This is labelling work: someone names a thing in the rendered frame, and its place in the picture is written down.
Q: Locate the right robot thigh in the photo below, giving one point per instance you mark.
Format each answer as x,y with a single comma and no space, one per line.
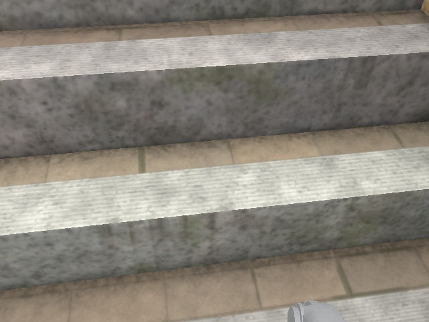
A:
314,312

